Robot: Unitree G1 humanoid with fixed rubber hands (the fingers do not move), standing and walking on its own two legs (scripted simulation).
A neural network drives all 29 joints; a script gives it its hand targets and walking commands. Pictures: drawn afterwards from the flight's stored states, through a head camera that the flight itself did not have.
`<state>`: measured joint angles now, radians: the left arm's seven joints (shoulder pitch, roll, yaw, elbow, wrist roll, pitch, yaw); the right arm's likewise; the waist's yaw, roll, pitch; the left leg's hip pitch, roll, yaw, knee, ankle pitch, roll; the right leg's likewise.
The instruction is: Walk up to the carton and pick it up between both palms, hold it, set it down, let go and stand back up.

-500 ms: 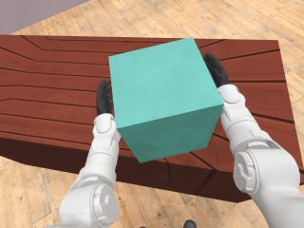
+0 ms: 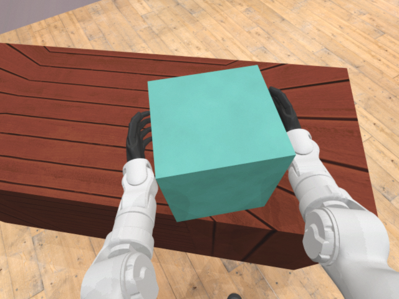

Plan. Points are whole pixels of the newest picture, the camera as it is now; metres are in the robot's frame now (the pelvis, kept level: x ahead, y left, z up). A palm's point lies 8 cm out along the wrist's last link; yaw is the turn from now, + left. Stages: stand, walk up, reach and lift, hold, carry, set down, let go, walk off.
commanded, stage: reach and lift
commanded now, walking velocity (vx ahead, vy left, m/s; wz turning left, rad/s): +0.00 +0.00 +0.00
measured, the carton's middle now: (213, 151) +0.42 +0.06 +0.01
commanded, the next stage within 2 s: none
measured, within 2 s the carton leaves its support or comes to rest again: neither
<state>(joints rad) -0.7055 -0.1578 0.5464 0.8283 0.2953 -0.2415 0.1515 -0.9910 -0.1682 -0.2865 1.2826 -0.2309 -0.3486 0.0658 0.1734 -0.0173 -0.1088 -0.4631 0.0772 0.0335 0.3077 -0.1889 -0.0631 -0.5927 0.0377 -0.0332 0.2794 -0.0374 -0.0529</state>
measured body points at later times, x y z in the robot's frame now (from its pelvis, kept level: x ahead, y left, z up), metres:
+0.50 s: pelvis -0.01 +0.00 +0.00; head +0.11 -0.02 +0.43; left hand +0.39 +0.21 +0.03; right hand +0.49 -0.08 +0.05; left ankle -0.05 +0.16 -0.74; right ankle +0.04 -0.08 -0.74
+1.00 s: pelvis -0.01 -0.01 +0.00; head +0.11 -0.02 +0.43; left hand +0.39 +0.21 +0.02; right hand +0.49 -0.08 +0.05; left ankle -0.05 +0.16 -0.74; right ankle +0.04 -0.08 -0.74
